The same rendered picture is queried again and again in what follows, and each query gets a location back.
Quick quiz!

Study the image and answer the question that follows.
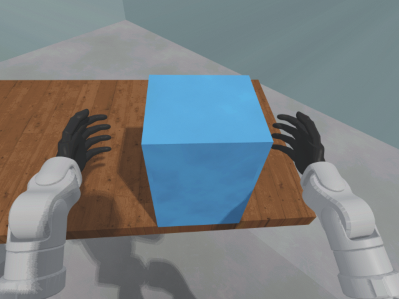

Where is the carton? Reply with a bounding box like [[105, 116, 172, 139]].
[[142, 75, 273, 227]]

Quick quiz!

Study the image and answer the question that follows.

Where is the left robot forearm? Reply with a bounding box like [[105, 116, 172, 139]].
[[0, 156, 82, 299]]

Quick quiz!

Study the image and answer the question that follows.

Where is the right robot forearm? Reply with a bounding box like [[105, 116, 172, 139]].
[[300, 161, 399, 299]]

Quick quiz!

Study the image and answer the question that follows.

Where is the left robot hand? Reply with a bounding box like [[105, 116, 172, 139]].
[[56, 109, 111, 172]]

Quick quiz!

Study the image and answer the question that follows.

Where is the right robot hand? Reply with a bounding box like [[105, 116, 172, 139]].
[[271, 112, 325, 174]]

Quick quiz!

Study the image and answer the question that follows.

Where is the table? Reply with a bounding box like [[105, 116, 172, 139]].
[[0, 80, 316, 278]]

